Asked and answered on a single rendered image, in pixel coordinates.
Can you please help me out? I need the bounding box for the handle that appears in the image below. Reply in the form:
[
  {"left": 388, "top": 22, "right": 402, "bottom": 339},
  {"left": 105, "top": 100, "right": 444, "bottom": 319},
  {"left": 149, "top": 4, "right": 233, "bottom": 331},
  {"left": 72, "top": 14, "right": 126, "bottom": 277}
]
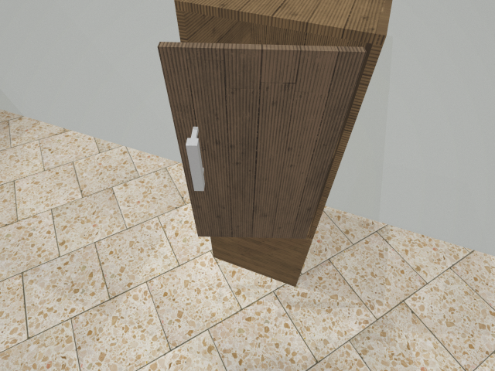
[{"left": 186, "top": 127, "right": 205, "bottom": 191}]

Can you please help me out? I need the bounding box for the cupboard door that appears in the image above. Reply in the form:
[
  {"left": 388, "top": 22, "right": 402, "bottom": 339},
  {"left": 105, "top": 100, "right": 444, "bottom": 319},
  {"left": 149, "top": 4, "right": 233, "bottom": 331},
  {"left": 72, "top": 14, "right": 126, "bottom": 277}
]
[{"left": 158, "top": 42, "right": 367, "bottom": 239}]

